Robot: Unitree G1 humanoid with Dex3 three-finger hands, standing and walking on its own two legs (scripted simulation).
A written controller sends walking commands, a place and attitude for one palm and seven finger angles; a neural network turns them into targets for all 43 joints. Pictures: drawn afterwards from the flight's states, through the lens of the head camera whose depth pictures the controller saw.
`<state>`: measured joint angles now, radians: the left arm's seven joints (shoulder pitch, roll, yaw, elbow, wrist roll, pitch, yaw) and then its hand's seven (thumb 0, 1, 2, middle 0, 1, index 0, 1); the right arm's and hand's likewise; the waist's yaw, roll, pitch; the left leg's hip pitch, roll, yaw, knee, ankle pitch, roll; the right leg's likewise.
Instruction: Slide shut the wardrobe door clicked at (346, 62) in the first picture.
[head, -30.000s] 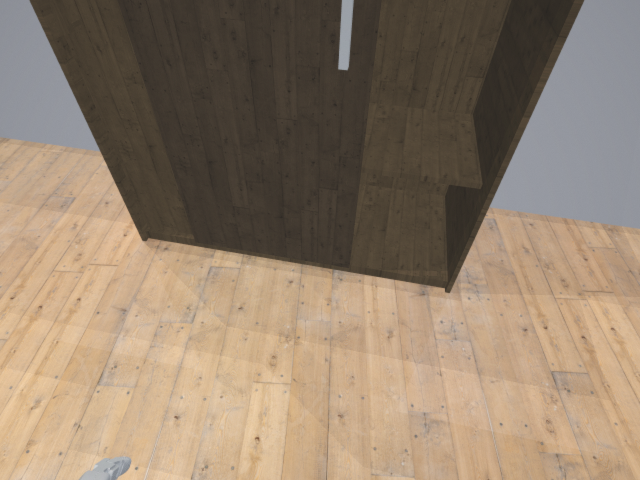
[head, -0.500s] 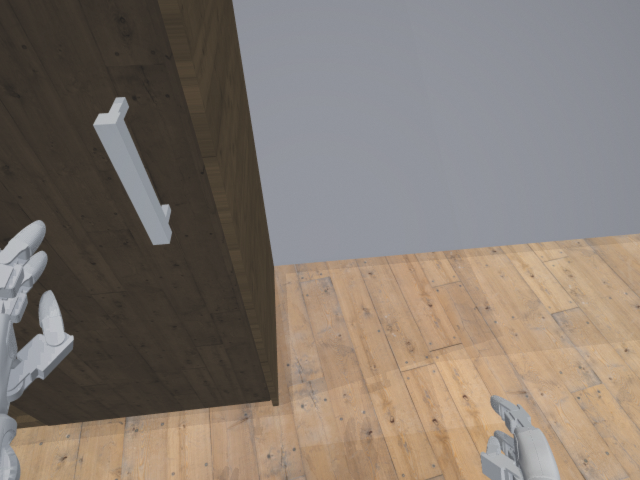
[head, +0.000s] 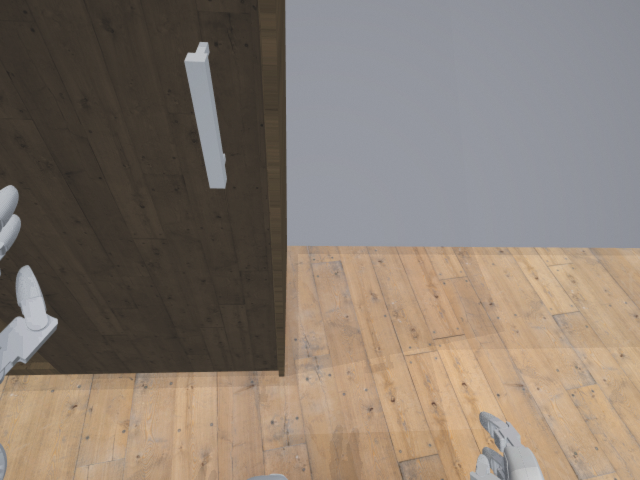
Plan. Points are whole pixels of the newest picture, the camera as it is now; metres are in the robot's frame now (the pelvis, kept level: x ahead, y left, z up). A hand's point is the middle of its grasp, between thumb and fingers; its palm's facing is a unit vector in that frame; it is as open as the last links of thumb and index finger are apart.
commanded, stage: step back with the hand held close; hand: left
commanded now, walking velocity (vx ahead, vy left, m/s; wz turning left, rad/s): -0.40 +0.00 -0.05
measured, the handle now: (211, 120) +0.51 +0.20 +0.19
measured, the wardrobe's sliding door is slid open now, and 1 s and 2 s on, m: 0.00 0.00 0.00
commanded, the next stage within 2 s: stop stepping back and stand still in 0.42 s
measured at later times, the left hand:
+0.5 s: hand out of the picture +0.14 +0.27 +0.18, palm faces +0.37 -0.86 -0.35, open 7.4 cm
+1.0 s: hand out of the picture +0.04 +0.32 +0.17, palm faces +0.40 -0.87 -0.29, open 7.4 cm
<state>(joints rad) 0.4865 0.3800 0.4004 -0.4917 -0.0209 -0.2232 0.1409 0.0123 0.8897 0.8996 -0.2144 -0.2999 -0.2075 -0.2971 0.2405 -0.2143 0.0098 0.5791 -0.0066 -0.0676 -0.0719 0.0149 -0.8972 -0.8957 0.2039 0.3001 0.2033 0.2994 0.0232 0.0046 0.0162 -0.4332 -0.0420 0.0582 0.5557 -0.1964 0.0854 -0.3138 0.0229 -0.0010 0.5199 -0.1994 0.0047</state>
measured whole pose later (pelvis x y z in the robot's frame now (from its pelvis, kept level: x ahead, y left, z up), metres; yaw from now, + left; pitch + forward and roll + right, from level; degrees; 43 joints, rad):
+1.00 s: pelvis -0.21 +0.08 +0.00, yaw -5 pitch -2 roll +0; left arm 0.41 0.38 0.42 -0.42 -0.03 -0.16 0.17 0.01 0.89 0.90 -0.21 -0.30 -0.20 -0.30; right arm 0.29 -0.18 0.00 0.68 -0.01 -0.12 -0.08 0.02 -0.90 -0.90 0.20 0.30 0.20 0.30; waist -0.05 -0.08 -0.05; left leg -0.28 0.04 0.05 0.61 -0.30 0.01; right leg -0.37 -0.01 -0.03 0.89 -0.48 -0.01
